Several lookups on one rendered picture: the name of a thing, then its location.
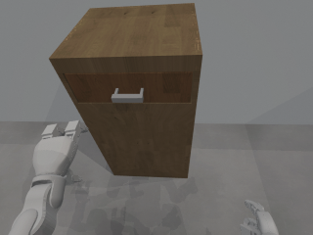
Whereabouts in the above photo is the handle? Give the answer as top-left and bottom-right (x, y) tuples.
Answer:
(111, 88), (144, 103)

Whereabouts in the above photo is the drawer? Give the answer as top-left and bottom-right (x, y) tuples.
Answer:
(65, 71), (193, 103)

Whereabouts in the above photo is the cabinet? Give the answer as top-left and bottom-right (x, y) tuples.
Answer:
(49, 3), (202, 178)

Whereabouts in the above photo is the robot right hand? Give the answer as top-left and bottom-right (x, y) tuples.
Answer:
(240, 200), (279, 235)

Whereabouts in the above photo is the robot left hand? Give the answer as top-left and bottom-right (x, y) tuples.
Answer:
(32, 120), (89, 185)

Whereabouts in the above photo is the robot left forearm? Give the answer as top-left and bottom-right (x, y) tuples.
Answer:
(8, 174), (67, 235)

